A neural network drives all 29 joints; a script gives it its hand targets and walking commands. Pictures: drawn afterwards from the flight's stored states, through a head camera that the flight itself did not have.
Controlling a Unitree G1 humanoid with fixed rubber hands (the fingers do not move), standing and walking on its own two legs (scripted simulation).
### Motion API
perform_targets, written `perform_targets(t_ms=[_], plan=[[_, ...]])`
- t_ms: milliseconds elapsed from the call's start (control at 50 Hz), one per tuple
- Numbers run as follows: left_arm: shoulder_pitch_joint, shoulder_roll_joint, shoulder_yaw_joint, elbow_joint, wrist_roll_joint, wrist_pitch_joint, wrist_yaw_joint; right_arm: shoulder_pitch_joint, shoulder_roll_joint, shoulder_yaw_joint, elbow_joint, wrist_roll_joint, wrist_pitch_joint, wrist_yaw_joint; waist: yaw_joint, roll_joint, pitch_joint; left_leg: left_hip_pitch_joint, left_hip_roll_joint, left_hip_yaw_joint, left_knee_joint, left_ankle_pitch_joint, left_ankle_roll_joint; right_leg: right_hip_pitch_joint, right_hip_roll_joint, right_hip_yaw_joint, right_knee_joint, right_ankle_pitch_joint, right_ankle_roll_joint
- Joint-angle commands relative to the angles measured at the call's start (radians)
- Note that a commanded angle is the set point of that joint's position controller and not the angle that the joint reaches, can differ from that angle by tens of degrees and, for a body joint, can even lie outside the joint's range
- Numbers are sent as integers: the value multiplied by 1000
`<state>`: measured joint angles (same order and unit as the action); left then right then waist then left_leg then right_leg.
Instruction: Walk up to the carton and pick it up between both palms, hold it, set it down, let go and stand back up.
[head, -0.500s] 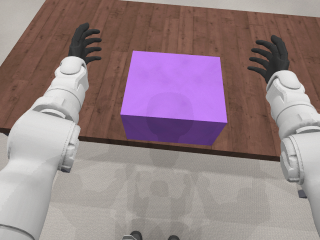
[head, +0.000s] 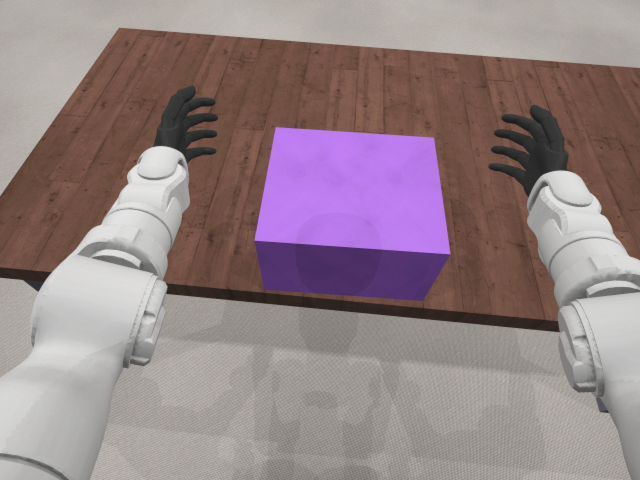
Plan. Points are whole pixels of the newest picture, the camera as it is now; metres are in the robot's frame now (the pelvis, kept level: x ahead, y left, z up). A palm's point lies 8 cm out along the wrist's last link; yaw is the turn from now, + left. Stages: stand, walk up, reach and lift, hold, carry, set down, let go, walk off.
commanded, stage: set down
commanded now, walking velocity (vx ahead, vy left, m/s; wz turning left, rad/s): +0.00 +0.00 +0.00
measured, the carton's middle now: (348, 213) +0.50 -0.02 -0.03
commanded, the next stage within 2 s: none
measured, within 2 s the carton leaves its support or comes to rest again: neither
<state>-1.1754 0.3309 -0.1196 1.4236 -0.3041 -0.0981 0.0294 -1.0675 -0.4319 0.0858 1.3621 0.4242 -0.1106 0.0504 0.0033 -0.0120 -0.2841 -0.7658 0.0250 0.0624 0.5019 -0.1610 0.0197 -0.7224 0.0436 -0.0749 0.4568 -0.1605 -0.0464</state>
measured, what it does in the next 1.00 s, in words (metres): stands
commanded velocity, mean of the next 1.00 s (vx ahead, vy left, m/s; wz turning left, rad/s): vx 0.00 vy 0.00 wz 0.00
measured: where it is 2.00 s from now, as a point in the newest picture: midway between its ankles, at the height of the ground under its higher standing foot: outside the picture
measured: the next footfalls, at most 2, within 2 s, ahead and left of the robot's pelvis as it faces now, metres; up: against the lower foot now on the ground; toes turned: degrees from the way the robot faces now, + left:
none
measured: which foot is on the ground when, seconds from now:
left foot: down 0.00-1.00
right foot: down 0.00-1.00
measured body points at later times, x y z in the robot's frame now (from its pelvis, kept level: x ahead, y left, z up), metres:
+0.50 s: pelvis -0.01 +0.00 +0.00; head +0.05 +0.01 +0.45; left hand +0.43 +0.22 +0.07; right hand +0.42 -0.24 +0.07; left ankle +0.02 +0.10 -0.73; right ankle +0.01 -0.09 -0.73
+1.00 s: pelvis +0.00 +0.00 +0.01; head +0.03 +0.00 +0.46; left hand +0.37 +0.22 +0.03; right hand +0.36 -0.24 +0.03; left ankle +0.02 +0.10 -0.73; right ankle +0.01 -0.09 -0.73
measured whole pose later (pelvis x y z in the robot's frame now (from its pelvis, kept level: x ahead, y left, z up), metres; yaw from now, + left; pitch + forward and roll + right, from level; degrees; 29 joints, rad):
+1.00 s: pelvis +0.00 +0.00 +0.01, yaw +0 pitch +11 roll -1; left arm -0.51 0.27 -0.04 0.98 -0.24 -0.22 0.02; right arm -0.47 -0.34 0.06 1.00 0.39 -0.24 0.03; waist 0.01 0.00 -0.15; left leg -0.50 0.02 0.06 0.48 -0.18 0.02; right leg -0.46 0.04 -0.07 0.45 -0.19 -0.05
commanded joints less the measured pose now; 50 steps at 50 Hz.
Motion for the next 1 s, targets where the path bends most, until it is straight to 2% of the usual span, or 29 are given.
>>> perform_targets(t_ms=[0,180,400,480,600,780,980], plan=[[-422,163,23,-197,3,-60,3,-451,-200,-19,-179,1,-58,-2,-2,0,-696,463,-6,-64,36,301,-50,293,-17,45,15,410,84],[-303,142,37,-273,10,-91,3,-337,-192,-18,-222,3,-89,-1,3,9,-665,501,-5,-67,42,288,-50,281,-16,50,15,367,75],[-153,126,70,-403,28,-102,4,-206,-179,-47,-331,-15,-113,-10,8,0,-610,529,-6,-70,34,255,-44,302,-12,57,6,315,71],[-99,119,77,-426,28,-104,5,-157,-162,-53,-356,-24,-112,-12,8,-11,-564,528,-8,-72,26,219,-37,301,-13,62,-3,273,70],[1,111,97,-450,42,-115,-4,-72,-144,-49,-385,-24,-124,-19,11,-20,-501,534,-12,-74,17,225,-33,338,-16,71,-12,276,71],[147,96,109,-528,61,-140,-5,76,-115,-55,-425,-26,-147,-22,8,-3,-394,568,-14,-74,-1,211,-33,349,-18,79,-36,224,65],[376,92,116,-665,59,-182,-7,291,-80,-65,-552,-38,-184,-27,5,-1,-310,593,-15,-78,-16,216,-32,404,-25,92,-51,214,61]])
